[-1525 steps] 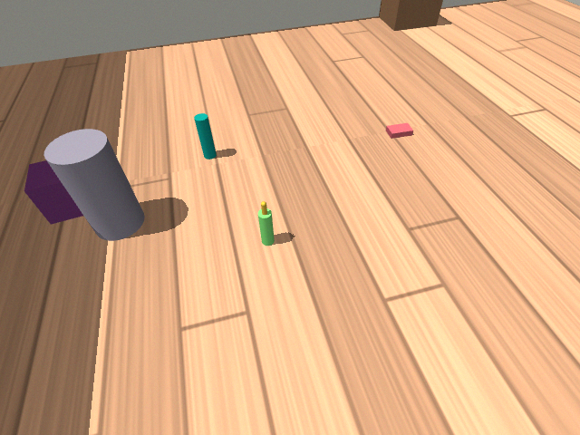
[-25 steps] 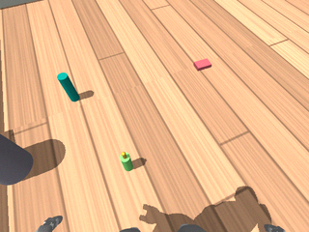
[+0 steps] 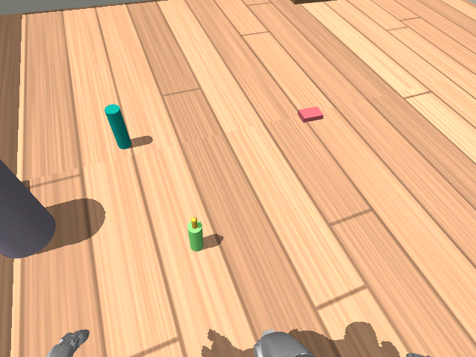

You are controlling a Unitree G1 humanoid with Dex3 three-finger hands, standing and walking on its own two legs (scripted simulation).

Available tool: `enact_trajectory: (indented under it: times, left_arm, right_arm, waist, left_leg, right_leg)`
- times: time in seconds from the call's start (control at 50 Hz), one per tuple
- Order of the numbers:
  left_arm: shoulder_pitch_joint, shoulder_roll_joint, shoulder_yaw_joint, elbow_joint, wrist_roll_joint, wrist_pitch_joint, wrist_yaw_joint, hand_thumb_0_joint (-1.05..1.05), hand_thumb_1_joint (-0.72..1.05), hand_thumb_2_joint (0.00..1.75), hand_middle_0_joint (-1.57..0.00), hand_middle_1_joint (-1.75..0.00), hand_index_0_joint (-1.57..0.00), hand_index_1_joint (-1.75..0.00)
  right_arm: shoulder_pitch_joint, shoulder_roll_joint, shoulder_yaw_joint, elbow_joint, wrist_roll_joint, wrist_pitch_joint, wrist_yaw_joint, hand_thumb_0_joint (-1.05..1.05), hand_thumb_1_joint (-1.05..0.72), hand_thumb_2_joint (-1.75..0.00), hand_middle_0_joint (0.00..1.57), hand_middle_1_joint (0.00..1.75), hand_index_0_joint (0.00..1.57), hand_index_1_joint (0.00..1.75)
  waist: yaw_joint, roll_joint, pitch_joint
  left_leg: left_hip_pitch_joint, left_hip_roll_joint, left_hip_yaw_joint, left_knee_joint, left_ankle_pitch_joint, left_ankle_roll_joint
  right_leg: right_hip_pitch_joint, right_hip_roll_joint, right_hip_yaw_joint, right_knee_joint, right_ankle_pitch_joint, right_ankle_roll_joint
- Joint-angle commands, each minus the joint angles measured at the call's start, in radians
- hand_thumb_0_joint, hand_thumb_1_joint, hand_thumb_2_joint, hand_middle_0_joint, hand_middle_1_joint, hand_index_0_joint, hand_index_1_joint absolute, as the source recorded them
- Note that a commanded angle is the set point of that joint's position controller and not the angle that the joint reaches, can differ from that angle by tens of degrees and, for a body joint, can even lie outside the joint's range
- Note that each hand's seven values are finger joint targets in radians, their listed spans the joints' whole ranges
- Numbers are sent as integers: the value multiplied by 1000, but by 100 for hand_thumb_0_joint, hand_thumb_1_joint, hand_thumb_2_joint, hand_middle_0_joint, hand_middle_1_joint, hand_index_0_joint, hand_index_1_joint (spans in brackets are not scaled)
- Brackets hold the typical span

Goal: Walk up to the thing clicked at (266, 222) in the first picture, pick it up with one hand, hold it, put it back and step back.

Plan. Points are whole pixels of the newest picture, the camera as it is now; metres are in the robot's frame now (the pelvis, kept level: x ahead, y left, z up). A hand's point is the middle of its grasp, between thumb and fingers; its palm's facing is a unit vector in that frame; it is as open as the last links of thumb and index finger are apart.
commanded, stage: step back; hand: left
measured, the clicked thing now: (195, 233) +0.63 +0.14 -0.64
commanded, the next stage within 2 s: none
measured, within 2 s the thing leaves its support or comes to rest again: neither
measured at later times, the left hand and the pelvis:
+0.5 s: hand out of the picture -0.07 +0.21 -0.13, palm faces -0.06 -0.91 -0.41, open 7.4 cm; pelvis -0.16 -0.05 +0.00, yaw -5 degrees
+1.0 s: hand out of the picture -0.21 +0.18 -0.16, palm faces -0.03 -0.93 -0.36, open 7.4 cm; pelvis -0.32 -0.09 +0.00, yaw -2 degrees
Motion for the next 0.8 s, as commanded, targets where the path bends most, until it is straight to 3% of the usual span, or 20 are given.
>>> enact_trajectory:
  times: [0.0, 0.1, 0.18, 0.24, 0.3, 0.32, 0.34, 0.36, 0.38, 0.44, 0.46, 0.5, 0.56, 0.62, 0.66, 0.68, 0.7, 0.72, 0.74, 0.78]
  left_arm:
    - [103, 185, 66, -59, -15, -25, 7, 0, 90, 90, -20, -30, -20, -30]
    - [78, 166, 61, -83, -1, -34, 7, 0, 90, 90, -20, -30, -20, -30]
    - [78, 162, 53, -84, -3, -36, 1, 0, 90, 90, -20, -30, -20, -30]
    - [160, 164, 55, -40, -2, -38, -11, 0, 90, 90, -20, -30, -20, -30]
    - [303, 170, 71, 37, 6, -44, -19, 0, 90, 90, -20, -30, -20, -30]
    - [277, 213, 82, 23, 23, -49, -20, 0, 90, 90, -20, -30, -20, -30]
    - [212, 309, 104, -16, 30, -52, -22, 0, 90, 90, -20, -30, -20, -30]
    - [100, 391, 112, -72, 32, -47, -18, 0, 90, 90, -20, -30, -20, -30]
    - [29, 356, 105, -88, 26, -49, -15, 0, 90, 90, -20, -30, -20, -30]
    - [-86, 219, 73, -120, 18, -56, -2, 0, 90, 90, -20, -30, -20, -30]
    - [-64, 212, 79, -113, 17, -52, -2, 0, 90, 90, -20, -30, -20, -30]
    - [-8, 203, 74, -123, 22, -51, 0, 0, 90, 90, -20, -30, -20, -30]
    - [45, 191, 75, -120, 21, -45, 15, 0, 90, 90, -20, -30, -20, -30]
    - [40, 206, 67, -127, 8, -35, 17, 0, 90, 90, -20, -30, -20, -30]
    - [35, 202, 50, -133, -4, -19, 8, 0, 90, 90, -20, -30, -20, -30]
    - [42, 176, 41, -143, -5, -13, 4, 0, 90, 90, -20, -30, -20, -30]
    - [35, 142, 34, -156, -12, -15, 0, 0, 90, 90, -20, -30, -20, -30]
    - [-41, 182, 53, -163, -5, -17, 13, 0, 90, 90, -20, -30, -20, -30]
    - [-74, 211, 64, -157, 6, -15, 17, 0, 90, 90, -20, -30, -20, -30]
    - [-17, 191, 65, -112, -11, -13, 8, 0, 90, 90, -20, -30, -20, -30]
  right_arm:
    - [-111, -265, -76, -119, 4, -34, -30, 0, -90, -90, 20, 30, 20, 30]
    - [28, -258, -83, -112, 23, -32, -37, 0, -90, -90, 20, 30, 20, 30]
    - [41, -294, -97, -127, 17, -25, -37, 0, -90, -90, 20, 30, 20, 30]
    - [-30, -323, -102, -152, 12, -12, -28, 0, -90, -90, 20, 30, 20, 30]
    - [-86, -309, -93, -167, 21, 7, -22, 0, -90, -90, 20, 30, 20, 30]
    - [-67, -265, -81, -169, 31, 11, -21, 0, -90, -90, 20, 30, 20, 30]
    - [-48, -197, -64, -177, 35, 13, -28, 0, -90, -90, 20, 30, 20, 30]
    - [-85, -241, -83, -170, 32, 15, -50, 0, -90, -90, 20, 30, 20, 30]
    - [-61, -279, -92, -144, 31, 14, -51, 0, -90, -90, 20, 30, 20, 30]
    - [55, -248, -71, -79, 47, 11, -36, 0, -90, -90, 20, 30, 20, 30]
    - [77, -232, -64, -72, 44, 7, -40, 0, -90, -90, 20, 30, 20, 30]
    - [68, -241, -55, -82, 46, -1, -41, 0, -90, -90, 20, 30, 20, 30]
    - [53, -219, -48, -100, 35, -13, -43, 0, -90, -90, 20, 30, 20, 30]
    - [110, -212, -52, -83, 22, -20, -39, 0, -90, -90, 20, 30, 20, 30]
    - [151, -212, -62, -51, 18, -21, -34, 0, -90, -90, 20, 30, 20, 30]
    - [149, -249, -76, -51, 8, -20, -33, 0, -90, -90, 20, 30, 20, 30]
    - [121, -338, -94, -67, -4, -19, -32, 0, -90, -90, 20, 30, 20, 30]
    - [76, -424, -106, -94, -6, -14, -26, 0, -90, -90, 20, 30, 20, 30]
    - [18, -419, -113, -112, -4, -25, -37, 0, -90, -90, 20, 30, 20, 30]
    - [-23, -319, -79, -118, -10, -32, -43, 0, -90, -90, 20, 30, 20, 30]
  waist:
    - [64, 193, -143]
    - [-19, 201, -224]
    - [-42, 249, -268]
    - [-1, 301, -265]
    - [68, 245, -281]
    - [64, 101, -239]
    - [52, -170, -163]
    - [82, -265, -116]
    - [51, -242, -54]
    - [-30, -112, -70]
    - [-19, -111, -95]
    - [24, -128, -124]
    - [55, -158, -188]
    - [36, -162, -249]
    - [14, -69, -259]
    - [19, 28, -263]
    - [27, 262, -252]
    - [-24, 301, -213]
    - [-27, 303, -167]
    - [23, 171, -174]
  left_leg:
    - [30, 237, -172, -246, 415, 143]
    - [283, 263, -181, -169, 536, 190]
    - [279, 294, -181, -146, 500, 211]
    - [94, 284, -153, -155, 328, 177]
    - [-74, 232, -119, -84, 148, 107]
    - [-194, 142, -87, 26, 3, 48]
    - [-375, -59, -15, 226, -227, -24]
    - [-255, -68, -62, 471, -324, -45]
    - [-203, -43, -96, 563, -275, -39]
    - [-211, -110, -99, 628, -115, -41]
    - [-230, -111, -99, 627, -106, -50]
    - [-236, -94, -57, 539, -127, -59]
    - [-282, -39, -31, 293, -219, -63]
    - [-145, 14, 5, -3, -146, -32]
    - [7, -19, 54, -240, 126, -15]
    - [84, 68, -82, -243, 158, 17]
    - [134, 293, -384, -262, 314, 113]
    - [-44, 436, -501, -286, 354, 263]
    - [-148, 486, -560, -307, 370, 304]
    - [-49, 325, -293, -196, 593, 235]
  right_leg:
    - [-53, 17, 97, 281, 58, 3]
    - [-98, -18, 59, 120, 32, 62]
    - [1, -83, 3, -117, -20, 63]
    - [177, -115, -88, -308, 23, 32]
    - [369, -108, -132, -578, 229, -14]
    - [357, -185, 42, -642, 155, -43]
    - [292, -375, 349, -743, 55, -112]
    - [10, -522, 449, -806, 37, -264]
    - [-106, -517, 445, -829, -6, -272]
    - [22, -297, 60, -683, 289, -147]
    - [72, -273, 33, -655, 311, -129]
    - [162, -290, 55, -639, 340, -164]
    - [414, -358, 87, -576, 545, -204]
    - [438, -373, 85, -472, 671, -182]
    - [351, -300, 14, -391, 570, -121]
    - [221, -250, -9, -346, 401, -76]
    - [15, -114, -108, -165, 100, -21]
    - [8, -67, -61, 21, -135, 8]
    - [54, -92, 38, 183, -142, 7]
    - [10, -31, 77, 284, -54, 7]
